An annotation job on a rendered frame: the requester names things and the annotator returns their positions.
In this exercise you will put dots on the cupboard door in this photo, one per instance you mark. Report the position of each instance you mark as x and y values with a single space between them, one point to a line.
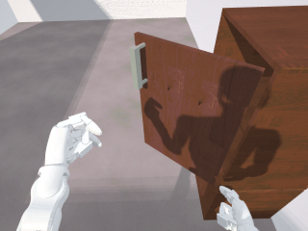
193 102

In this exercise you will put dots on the robot left forearm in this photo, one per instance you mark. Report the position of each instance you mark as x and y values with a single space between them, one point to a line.
48 194

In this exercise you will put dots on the handle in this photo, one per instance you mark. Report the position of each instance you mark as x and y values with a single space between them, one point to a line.
135 60

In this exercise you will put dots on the robot left hand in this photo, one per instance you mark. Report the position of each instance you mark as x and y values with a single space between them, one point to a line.
80 140

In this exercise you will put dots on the robot right hand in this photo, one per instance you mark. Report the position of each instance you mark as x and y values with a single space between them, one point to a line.
233 217

